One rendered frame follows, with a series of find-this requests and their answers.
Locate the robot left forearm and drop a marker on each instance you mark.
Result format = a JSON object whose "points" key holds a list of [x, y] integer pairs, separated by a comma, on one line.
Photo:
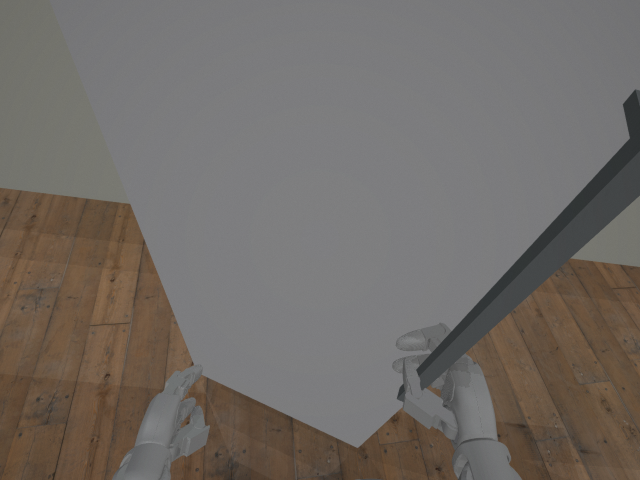
{"points": [[147, 461]]}

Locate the robot right forearm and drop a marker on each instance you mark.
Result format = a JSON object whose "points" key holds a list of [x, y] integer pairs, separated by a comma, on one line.
{"points": [[483, 459]]}

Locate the handle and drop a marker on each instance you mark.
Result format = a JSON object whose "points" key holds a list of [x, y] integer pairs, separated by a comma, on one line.
{"points": [[612, 190]]}

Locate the right robot hand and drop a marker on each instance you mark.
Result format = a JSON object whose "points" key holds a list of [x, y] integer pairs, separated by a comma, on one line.
{"points": [[463, 388]]}

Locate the left robot hand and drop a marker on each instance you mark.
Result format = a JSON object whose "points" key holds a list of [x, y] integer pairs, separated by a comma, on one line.
{"points": [[162, 421]]}

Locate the fridge door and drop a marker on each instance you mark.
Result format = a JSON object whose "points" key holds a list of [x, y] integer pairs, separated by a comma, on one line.
{"points": [[316, 178]]}

